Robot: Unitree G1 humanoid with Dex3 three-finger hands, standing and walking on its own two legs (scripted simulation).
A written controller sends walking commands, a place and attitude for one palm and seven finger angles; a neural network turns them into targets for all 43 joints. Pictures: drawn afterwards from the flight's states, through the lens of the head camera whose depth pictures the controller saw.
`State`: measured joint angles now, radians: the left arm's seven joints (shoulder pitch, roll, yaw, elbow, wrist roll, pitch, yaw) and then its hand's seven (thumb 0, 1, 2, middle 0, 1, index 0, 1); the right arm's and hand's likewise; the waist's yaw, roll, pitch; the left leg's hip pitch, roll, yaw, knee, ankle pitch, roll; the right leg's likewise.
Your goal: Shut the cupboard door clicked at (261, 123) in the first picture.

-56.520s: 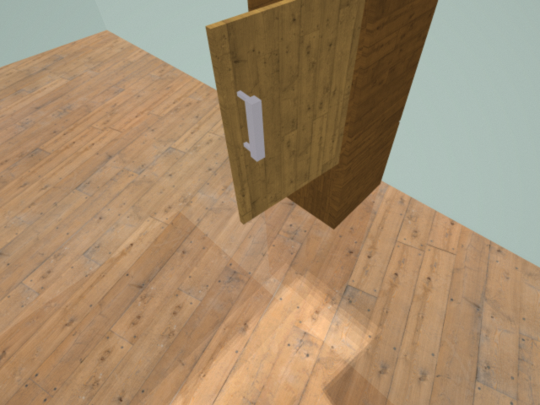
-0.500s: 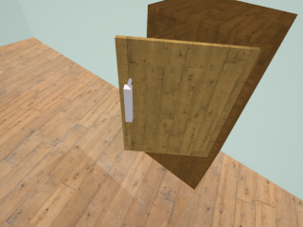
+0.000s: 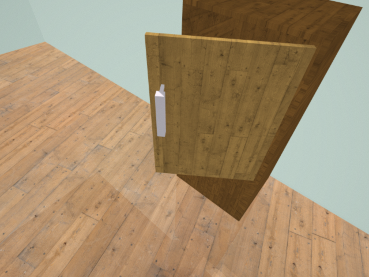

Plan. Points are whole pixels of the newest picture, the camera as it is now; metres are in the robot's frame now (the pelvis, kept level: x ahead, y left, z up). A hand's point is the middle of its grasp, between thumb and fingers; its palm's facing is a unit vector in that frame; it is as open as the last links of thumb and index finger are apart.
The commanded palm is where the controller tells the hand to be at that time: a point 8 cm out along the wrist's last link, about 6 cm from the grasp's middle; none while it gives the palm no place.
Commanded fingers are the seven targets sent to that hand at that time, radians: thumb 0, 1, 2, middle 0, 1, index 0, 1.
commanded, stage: come to a stop and stand still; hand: left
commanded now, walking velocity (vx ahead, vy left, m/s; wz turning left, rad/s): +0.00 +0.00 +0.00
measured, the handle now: (161, 110) +0.58 +0.12 +0.03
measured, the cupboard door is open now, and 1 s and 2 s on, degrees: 35 35 35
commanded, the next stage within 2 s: look again from close up in 0.78 s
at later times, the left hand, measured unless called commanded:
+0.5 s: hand out of the picture +0.00 +0.25 -0.17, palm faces +0.02 -0.97 -0.23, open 7.4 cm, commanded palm none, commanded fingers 0.00 0.90 0.90 -0.20 -0.30 -0.20 -0.30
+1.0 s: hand out of the picture -0.05 +0.19 -0.17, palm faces -0.04 -0.99 -0.15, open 7.3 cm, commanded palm none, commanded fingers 0.00 0.90 0.90 -0.20 -0.30 -0.20 -0.30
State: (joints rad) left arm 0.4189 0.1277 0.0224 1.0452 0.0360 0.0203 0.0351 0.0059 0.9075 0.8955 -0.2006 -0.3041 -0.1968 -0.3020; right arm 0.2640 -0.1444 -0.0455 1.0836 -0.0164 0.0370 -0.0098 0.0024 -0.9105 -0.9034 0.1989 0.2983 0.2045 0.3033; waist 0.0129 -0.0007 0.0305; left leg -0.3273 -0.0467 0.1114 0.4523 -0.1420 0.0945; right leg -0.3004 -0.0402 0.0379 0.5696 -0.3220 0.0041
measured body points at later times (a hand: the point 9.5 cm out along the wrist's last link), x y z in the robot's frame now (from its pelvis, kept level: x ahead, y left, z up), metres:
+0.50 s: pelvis -0.06 +0.04 +0.01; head -0.06 +0.07 +0.46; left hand +0.00 +0.30 -0.15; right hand -0.07 -0.20 -0.14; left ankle -0.07 +0.11 -0.73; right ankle -0.05 -0.10 -0.73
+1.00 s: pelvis -0.05 +0.03 +0.01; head -0.03 +0.04 +0.46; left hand -0.05 +0.24 -0.16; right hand -0.06 -0.19 -0.15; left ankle -0.07 +0.11 -0.73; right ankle -0.07 -0.10 -0.73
